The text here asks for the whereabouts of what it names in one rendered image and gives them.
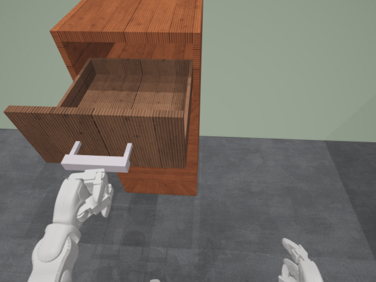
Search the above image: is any left robot hand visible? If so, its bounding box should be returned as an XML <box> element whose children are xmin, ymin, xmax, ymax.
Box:
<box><xmin>53</xmin><ymin>169</ymin><xmax>114</xmax><ymax>230</ymax></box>

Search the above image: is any handle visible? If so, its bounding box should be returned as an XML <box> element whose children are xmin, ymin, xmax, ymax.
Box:
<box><xmin>61</xmin><ymin>141</ymin><xmax>133</xmax><ymax>173</ymax></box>

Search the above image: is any right robot hand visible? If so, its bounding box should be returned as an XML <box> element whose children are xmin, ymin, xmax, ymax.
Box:
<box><xmin>278</xmin><ymin>238</ymin><xmax>324</xmax><ymax>282</ymax></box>

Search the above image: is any drawer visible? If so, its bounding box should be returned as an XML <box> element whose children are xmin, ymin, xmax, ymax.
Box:
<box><xmin>3</xmin><ymin>58</ymin><xmax>193</xmax><ymax>169</ymax></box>

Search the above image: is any left robot forearm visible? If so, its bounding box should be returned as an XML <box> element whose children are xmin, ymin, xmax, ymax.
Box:
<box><xmin>28</xmin><ymin>223</ymin><xmax>81</xmax><ymax>282</ymax></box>

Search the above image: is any cabinet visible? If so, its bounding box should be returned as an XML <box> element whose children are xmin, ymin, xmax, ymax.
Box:
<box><xmin>50</xmin><ymin>0</ymin><xmax>203</xmax><ymax>196</ymax></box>

